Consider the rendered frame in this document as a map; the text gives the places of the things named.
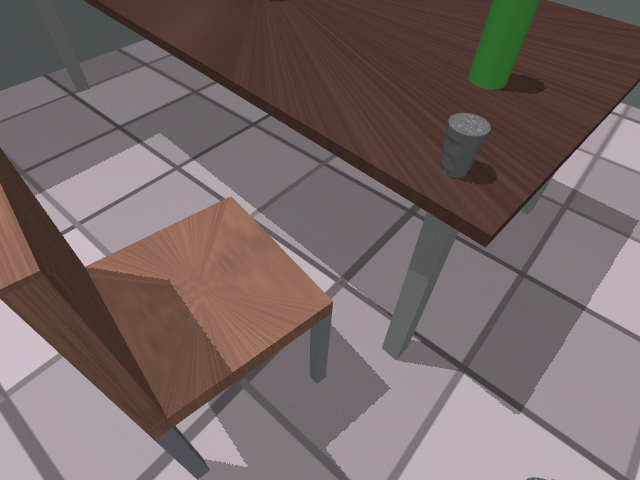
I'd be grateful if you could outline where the table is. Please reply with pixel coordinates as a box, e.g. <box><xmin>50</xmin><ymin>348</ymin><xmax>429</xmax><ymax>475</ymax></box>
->
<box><xmin>34</xmin><ymin>0</ymin><xmax>640</xmax><ymax>360</ymax></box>

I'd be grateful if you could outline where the chair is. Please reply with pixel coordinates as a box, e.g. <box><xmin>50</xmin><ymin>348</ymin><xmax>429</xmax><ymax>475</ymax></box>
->
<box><xmin>0</xmin><ymin>148</ymin><xmax>333</xmax><ymax>480</ymax></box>

